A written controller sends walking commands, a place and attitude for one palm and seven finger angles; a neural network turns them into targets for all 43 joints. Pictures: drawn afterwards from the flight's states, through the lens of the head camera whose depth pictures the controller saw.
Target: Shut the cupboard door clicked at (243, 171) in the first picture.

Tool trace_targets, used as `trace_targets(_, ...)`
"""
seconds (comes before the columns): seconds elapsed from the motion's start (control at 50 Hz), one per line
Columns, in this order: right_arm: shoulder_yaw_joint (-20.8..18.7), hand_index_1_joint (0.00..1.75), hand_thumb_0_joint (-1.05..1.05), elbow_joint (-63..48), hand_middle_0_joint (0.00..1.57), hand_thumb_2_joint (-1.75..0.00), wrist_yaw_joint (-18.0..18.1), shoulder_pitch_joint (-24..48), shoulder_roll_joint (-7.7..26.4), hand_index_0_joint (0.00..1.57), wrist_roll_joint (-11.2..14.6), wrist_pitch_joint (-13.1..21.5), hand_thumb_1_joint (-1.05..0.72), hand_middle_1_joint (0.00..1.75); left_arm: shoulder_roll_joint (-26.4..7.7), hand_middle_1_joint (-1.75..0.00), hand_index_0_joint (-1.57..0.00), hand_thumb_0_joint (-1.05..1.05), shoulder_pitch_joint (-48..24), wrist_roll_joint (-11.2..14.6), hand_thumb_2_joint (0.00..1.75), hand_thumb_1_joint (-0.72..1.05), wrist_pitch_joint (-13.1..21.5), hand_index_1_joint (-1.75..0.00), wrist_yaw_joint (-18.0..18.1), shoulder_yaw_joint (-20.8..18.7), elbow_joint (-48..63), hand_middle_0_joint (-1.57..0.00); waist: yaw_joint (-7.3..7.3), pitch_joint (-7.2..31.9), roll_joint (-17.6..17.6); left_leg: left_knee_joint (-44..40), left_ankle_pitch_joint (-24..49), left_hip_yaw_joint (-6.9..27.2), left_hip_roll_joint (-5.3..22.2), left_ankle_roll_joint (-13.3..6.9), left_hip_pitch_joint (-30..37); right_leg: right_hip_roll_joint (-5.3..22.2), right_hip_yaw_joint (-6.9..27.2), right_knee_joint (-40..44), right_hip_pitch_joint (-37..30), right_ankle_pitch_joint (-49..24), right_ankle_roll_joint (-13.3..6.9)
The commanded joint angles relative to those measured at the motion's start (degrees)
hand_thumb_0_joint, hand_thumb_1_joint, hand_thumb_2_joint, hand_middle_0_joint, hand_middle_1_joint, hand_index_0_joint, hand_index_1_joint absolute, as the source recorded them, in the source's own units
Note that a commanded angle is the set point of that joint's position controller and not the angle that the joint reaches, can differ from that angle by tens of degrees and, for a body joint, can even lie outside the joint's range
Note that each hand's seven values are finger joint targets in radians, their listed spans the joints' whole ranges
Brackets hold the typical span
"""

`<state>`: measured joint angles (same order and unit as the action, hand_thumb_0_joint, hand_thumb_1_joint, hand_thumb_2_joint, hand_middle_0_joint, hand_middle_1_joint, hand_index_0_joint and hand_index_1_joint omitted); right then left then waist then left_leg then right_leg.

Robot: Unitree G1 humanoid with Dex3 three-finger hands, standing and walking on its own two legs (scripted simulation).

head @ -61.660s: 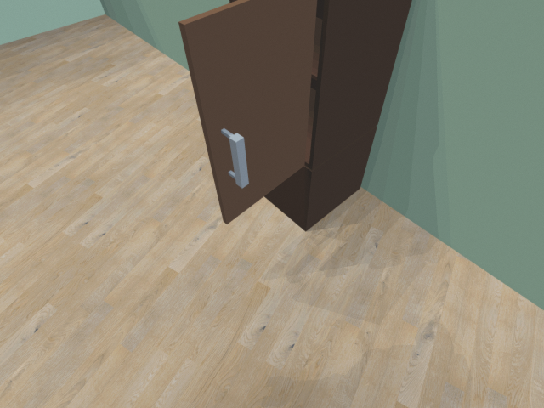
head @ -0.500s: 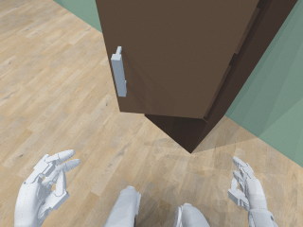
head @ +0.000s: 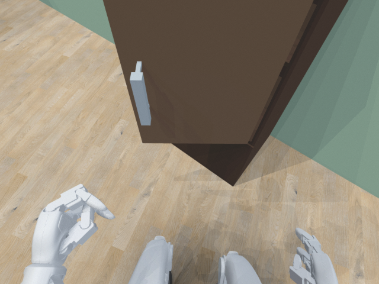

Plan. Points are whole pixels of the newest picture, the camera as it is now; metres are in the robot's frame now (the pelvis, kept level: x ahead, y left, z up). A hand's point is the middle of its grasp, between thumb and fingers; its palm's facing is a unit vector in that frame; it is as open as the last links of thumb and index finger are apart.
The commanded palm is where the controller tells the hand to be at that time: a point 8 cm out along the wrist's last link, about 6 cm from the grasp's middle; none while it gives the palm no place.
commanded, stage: raise the hand and make a fist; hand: left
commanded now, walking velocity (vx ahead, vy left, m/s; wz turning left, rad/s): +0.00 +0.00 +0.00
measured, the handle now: (142, 95) +0.52 +0.16 +0.05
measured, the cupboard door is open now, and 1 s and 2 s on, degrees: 39 39 39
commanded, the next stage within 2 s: bring the fist close to the handle in 0.90 s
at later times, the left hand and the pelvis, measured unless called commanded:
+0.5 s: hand (85, 217) +0.22 +0.20 +0.06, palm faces +0.09 -0.99 -0.04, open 3.1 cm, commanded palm +0.20 +0.25 +0.05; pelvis +0.00 +0.01 +0.01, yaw +0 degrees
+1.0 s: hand (109, 215) +0.23 +0.17 +0.05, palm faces +0.06 -1.00 -0.04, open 3.1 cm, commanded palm +0.21 +0.22 +0.05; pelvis +0.01 -0.02 +0.00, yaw +0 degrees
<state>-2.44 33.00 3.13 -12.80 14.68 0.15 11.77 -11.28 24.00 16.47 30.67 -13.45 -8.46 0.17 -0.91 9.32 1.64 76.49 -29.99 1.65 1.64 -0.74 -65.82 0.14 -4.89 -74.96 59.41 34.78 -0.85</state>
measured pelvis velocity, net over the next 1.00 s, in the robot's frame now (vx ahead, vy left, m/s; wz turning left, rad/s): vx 0.01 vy -0.02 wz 0.01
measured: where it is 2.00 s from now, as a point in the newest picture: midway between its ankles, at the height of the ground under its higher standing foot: outside the picture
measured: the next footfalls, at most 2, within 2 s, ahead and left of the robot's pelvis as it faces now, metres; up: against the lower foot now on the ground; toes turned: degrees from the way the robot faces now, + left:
none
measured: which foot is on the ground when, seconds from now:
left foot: down 0.00-1.00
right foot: down 0.00-1.00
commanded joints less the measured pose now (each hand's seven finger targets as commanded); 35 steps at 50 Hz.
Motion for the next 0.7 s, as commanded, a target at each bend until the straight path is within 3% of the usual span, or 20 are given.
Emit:
trace_targets(0.0,-2.1,0.3,0.0,-11.5,0.2,-0.9,1.0,3.1,6.6,0.2,0.7,3.2,-0.9,0.3,-8.3,-1.32,-1.13,0.0,0.7,1.0,0.9,0.9,0.5,-1.32,-0.1,-4.4,15.6,-1.13,-1.35,18.6,3.1,-14.2,8.5,2.9,-1.1,-0.5,18.5,-1.6,1.7,11.3,-6.2,-8.8,-1.2)
trace_targets(0.02,-1.9,0.3,0.0,-11.8,0.2,-0.9,1.0,3.1,6.3,0.2,0.5,2.8,-0.9,0.3,-10.1,-1.34,-1.15,0.0,0.3,0.7,0.9,0.9,0.1,-1.34,1.5,-6.4,18.2,-1.15,-2.22,19.8,5.5,-15.0,9.4,3.5,-1.0,-0.3,19.9,-1.9,1.0,10.3,-6.4,-9.7,-1.4)
trace_targets(0.04,-1.7,0.3,0.0,-12.2,0.2,-0.9,0.7,3.4,5.9,0.2,0.3,2.4,-0.9,0.3,-8.9,-1.36,-1.17,0.0,0.7,0.4,0.9,0.9,-0.1,-1.36,2.8,-5.6,19.8,-1.17,-2.29,19.8,6.0,-15.6,10.2,3.7,-0.9,0.0,21.5,-1.8,0.6,10.2,-6.3,-10.6,-1.5)
trace_targets(0.12,-1.2,0.3,0.0,-12.2,0.2,-0.9,0.2,3.0,5.3,0.2,-0.3,1.0,-0.9,0.3,-6.2,-1.44,-1.24,0.0,1.1,-1.0,0.9,0.9,-0.1,-1.44,6.8,-3.8,19.4,-1.24,-1.06,16.5,5.5,-16.1,11.8,5.2,-0.3,0.7,22.4,-2.5,-0.7,9.6,-4.4,-11.5,-1.6)
trace_targets(0.18,-0.8,0.3,0.0,-12.4,0.2,-0.9,-0.4,2.6,5.7,0.2,-0.3,0.0,-0.9,0.3,-2.7,-1.5,-1.3,0.0,1.3,-2.8,0.9,0.9,-1.9,-1.5,6.1,1.0,13.2,-1.3,1.49,11.0,2.2,-16.6,5.2,5.7,-0.2,0.7,19.2,-2.4,-1.3,10.8,-1.7,-8.4,-1.0)
trace_targets(0.22,-0.4,0.3,0.0,-12.6,0.2,-0.9,-0.1,2.3,6.3,0.2,0.0,-0.5,-0.9,0.3,-2.3,-1.5,-1.3,0.0,0.1,-3.3,0.9,0.9,-3.8,-1.5,4.3,2.5,8.6,-1.3,2.44,7.0,-0.5,-17.2,0.3,6.0,-0.4,0.2,15.8,-2.5,-1.0,12.2,-1.5,-5.8,-1.0)
trace_targets(0.24,-0.3,0.3,0.0,-13.1,0.2,-0.9,0.0,2.2,6.6,0.2,0.2,-0.4,-0.9,0.3,-3.1,-1.5,-1.3,0.0,-1.6,-3.3,0.9,0.9,-4.3,-1.5,3.3,2.6,8.8,-1.3,2.58,6.8,-0.3,-17.1,-0.7,5.7,-0.7,0.2,15.2,-2.2,-0.8,12.6,-1.8,-5.2,-1.0)
trace_targets(0.3,-0.1,0.3,0.0,-13.9,0.2,-0.9,0.6,2.1,6.9,0.2,0.2,-0.3,-0.9,0.3,-6.7,-1.5,-1.3,0.0,-5.2,-2.8,0.9,0.9,-4.5,-1.5,2.1,-0.3,11.5,-1.3,1.53,10.5,0.4,-17.0,-0.9,5.5,-0.9,0.0,16.1,-2.2,-0.1,12.7,-3.3,-4.7,-1.2)
trace_targets(0.32,0.0,0.3,0.0,-13.8,0.2,-0.9,0.7,2.1,6.8,0.2,0.0,-0.1,-0.9,0.3,-8.8,-1.5,-1.3,0.0,-6.4,-2.4,0.9,0.9,-3.8,-1.5,2.5,-2.5,13.9,-1.3,0.62,12.3,2.6,-16.8,0.6,5.5,-0.9,0.2,17.3,-2.4,0.2,12.1,-4.1,-5.6,-1.5)
trace_targets(0.38,0.1,0.3,0.0,-13.8,0.2,-0.9,0.3,2.5,5.7,0.2,-0.5,0.5,-0.9,0.3,-9.5,-1.5,-1.3,0.0,-6.1,-1.3,0.9,0.9,-0.7,-1.5,4.2,-4.7,20.1,-1.3,-0.98,18.4,7.2,-16.1,7.3,5.2,-0.9,0.8,22.6,-2.3,0.1,10.6,-4.6,-9.4,-1.9)
trace_targets(0.4,0.2,0.3,0.0,-13.5,0.2,-0.9,0.1,2.6,5.4,0.2,-0.6,0.6,-0.9,0.3,-9.1,-1.5,-1.3,0.0,-5.0,-1.1,0.9,0.9,0.3,-1.5,4.8,-4.7,20.8,-1.3,-1.31,18.6,8.7,-15.9,9.2,5.1,-0.8,1.0,23.4,-2.3,0.1,10.4,-4.6,-10.3,-2.0)
trace_targets(0.42,0.1,0.3,0.0,-13.1,0.2,-0.9,0.0,2.4,5.5,0.2,-0.8,0.5,-0.9,0.3,-10.1,-1.5,-1.3,0.0,-3.9,-1.0,0.9,0.9,0.4,-1.5,5.5,-6.0,20.2,-1.3,-1.38,18.6,7.8,-15.6,10.0,5.2,-0.8,0.9,22.6,-2.6,0.1,10.3,-5.0,-10.8,-2.0)
trace_targets(0.46,0.1,0.3,0.0,-12.8,0.2,-0.9,-0.4,2.7,5.5,0.2,-0.7,0.3,-0.9,0.3,-6.6,-1.5,-1.3,0.0,-2.4,-1.3,0.9,0.9,0.1,-1.5,5.5,-2.8,16.8,-1.3,0.05,15.4,5.9,-15.1,8.3,4.6,-0.8,0.7,20.4,-2.5,-0.2,10.9,-4.0,-10.0,-1.6)
trace_targets(0.52,0.0,0.3,0.0,-12.7,0.2,-0.9,-0.6,2.3,6.1,0.2,-0.2,-0.3,-0.9,0.3,-4.5,-1.5,-1.3,0.0,0.1,-1.9,0.9,0.9,-3.1,-1.5,4.0,-0.3,9.7,-1.3,0.88,10.7,3.1,-15.6,4.2,4.3,-1.1,0.2,15.8,-2.5,0.0,12.4,-4.5,-7.5,-1.5)
trace_targets(0.56,-0.2,0.3,0.0,-13.1,0.2,-0.9,-0.3,2.1,6.6,0.2,0.3,-0.5,-0.9,0.3,-4.7,-1.5,-1.3,0.0,-0.2,-1.8,0.9,0.9,-5.0,-1.5,2.8,0.4,8.2,-1.3,1.36,10.3,-0.7,-14.9,3.7,3.4,-1.3,-0.2,14.2,-2.2,0.9,13.9,-5.8,-6.4,-1.0)
trace_targets(0.62,-0.4,0.3,0.0,-13.5,0.2,-0.9,0.4,1.8,6.7,0.2,0.4,-0.3,-0.9,0.3,-8.2,-1.5,-1.3,0.0,-3.0,-0.8,0.9,0.9,-5.0,-1.5,2.5,-3.0,11.5,-1.3,0.41,13.6,-0.6,-13.6,6.7,2.5,-1.6,-0.6,14.2,-2.2,2.3,14.2,-8.7,-7.8,-1.1)
trace_targets(0.68,-0.5,0.3,0.0,-13.2,0.2,-0.9,0.5,1.9,5.8,0.2,-0.2,0.2,-0.9,0.3,-9.2,-1.5,-1.3,0.0,-4.6,-0.4,0.9,0.9,-1.3,-1.5,4.1,-5.1,16.5,-1.3,-0.52,17.3,1.3,-12.1,11.3,1.7,-1.5,-0.5,16.2,-1.9,2.7,12.4,-9.8,-12.2,-1.2)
